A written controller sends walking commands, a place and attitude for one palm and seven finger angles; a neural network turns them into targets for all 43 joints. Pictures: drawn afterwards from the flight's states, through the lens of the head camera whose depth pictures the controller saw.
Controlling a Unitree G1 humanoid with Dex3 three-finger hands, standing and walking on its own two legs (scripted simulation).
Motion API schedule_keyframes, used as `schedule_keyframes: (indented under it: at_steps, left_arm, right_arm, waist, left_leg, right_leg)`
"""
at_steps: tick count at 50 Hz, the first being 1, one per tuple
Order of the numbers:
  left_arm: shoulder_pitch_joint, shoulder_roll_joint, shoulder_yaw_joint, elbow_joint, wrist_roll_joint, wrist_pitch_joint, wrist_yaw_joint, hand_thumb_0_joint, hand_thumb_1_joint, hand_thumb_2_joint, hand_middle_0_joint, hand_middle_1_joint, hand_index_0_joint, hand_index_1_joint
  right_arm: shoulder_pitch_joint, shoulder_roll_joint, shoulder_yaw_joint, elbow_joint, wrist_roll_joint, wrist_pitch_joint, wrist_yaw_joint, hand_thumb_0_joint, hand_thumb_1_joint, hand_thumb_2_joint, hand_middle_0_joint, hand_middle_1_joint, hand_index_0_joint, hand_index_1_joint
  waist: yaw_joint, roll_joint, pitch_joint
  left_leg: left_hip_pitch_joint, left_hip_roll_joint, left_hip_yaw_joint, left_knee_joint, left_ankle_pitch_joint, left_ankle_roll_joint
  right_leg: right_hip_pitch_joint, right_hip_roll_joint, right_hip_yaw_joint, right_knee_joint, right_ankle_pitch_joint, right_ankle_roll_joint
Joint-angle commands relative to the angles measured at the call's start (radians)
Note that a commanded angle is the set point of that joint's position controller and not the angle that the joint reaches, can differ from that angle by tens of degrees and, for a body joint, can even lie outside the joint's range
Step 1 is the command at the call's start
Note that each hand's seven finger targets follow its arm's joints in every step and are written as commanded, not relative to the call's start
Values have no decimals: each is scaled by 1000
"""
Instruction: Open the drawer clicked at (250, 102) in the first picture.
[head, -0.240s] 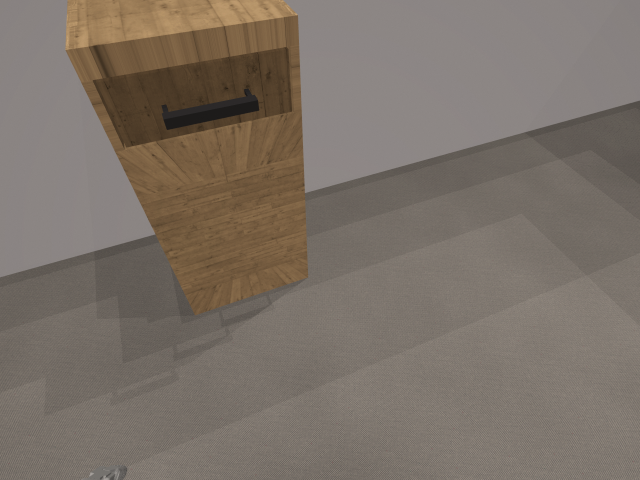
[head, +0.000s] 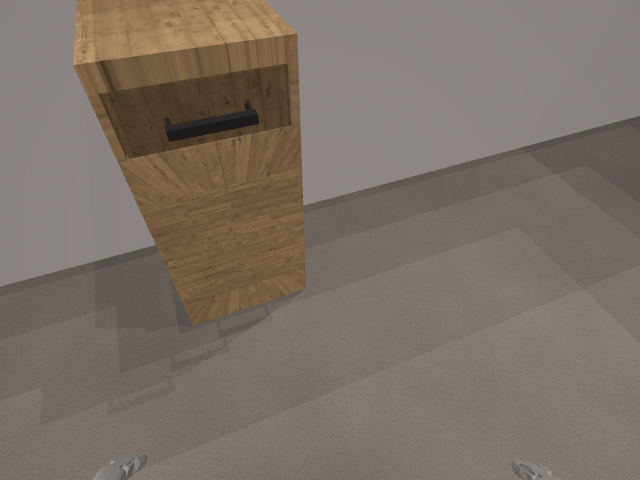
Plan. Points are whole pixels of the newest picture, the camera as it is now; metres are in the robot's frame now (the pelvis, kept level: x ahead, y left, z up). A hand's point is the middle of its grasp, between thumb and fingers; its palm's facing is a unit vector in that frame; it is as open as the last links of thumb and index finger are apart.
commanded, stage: stand and wait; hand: left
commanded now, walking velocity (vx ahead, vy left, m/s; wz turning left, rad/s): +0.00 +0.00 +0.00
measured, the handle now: (211, 119) +0.80 +0.29 +0.03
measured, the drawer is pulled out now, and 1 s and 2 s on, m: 0.00 0.00 0.00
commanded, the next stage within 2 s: look at it before walking up in 0.70 s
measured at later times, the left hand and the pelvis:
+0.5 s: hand out of the picture +0.05 +0.23 -0.15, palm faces -0.03 -0.94 -0.34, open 7.4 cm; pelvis -0.02 -0.01 +0.01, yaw +0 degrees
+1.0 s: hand out of the picture +0.05 +0.23 -0.15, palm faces -0.04 -0.95 -0.32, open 7.4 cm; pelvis -0.03 -0.01 +0.01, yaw +0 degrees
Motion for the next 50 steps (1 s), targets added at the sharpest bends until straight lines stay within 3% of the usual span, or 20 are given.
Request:
schedule_keyframes:
  at_steps: [1,10,31,50]
  left_arm:
    - [-25,212,53,-62,-1,-20,13,0,900,900,-200,-300,-200,-300]
    - [-14,206,54,-37,-3,-24,13,0,900,900,-200,-300,-200,-300]
    - [-3,198,48,18,-3,-25,9,0,900,900,-200,-300,-200,-300]
    - [4,194,46,20,-2,-27,8,0,900,900,-200,-300,-200,-300]
  right_arm:
    - [-36,-196,-50,-48,3,-25,-15,0,-900,-900,200,300,200,300]
    - [-21,-190,-47,-15,7,-24,-16,0,-900,-900,200,300,200,300]
    - [20,-185,-39,56,8,-22,-10,0,-900,-900,200,300,200,300]
    - [25,-183,-38,58,9,-25,-9,0,-900,-900,200,300,200,300]
  waist:
    - [-2,-5,-81]
    - [-2,-13,-76]
    - [-1,-21,-19]
    - [-1,-7,-31]
  left_leg:
    - [47,118,-73,-68,344,29]
    - [53,121,-76,-84,316,22]
    - [20,122,-89,-142,167,14]
    - [26,127,-95,-146,191,15]
  right_leg:
    - [22,-93,69,-66,350,-47]
    - [39,-96,80,-100,349,-48]
    - [0,-93,105,-174,161,-44]
    - [5,-92,101,-178,183,-40]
